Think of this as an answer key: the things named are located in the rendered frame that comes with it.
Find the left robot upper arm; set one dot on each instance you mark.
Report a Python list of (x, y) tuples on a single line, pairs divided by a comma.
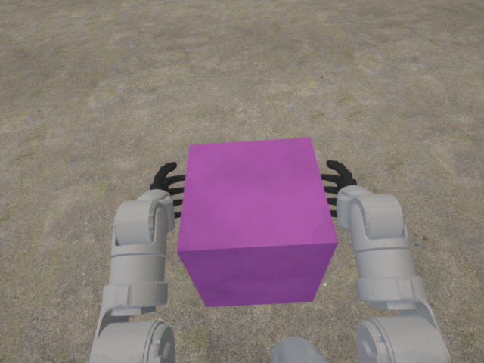
[(135, 342)]

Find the right robot thigh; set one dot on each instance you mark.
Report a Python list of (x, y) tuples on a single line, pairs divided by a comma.
[(296, 350)]

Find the carton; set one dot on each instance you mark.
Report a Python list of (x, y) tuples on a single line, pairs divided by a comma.
[(255, 223)]

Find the right robot forearm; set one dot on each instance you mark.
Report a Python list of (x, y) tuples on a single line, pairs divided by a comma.
[(387, 275)]

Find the left robot forearm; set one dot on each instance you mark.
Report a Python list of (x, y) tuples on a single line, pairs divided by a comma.
[(136, 284)]

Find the robot right hand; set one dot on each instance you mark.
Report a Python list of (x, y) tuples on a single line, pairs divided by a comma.
[(342, 180)]

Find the right robot upper arm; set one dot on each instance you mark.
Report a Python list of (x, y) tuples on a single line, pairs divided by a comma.
[(399, 339)]

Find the robot left hand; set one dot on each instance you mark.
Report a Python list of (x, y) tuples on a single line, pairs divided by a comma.
[(163, 183)]

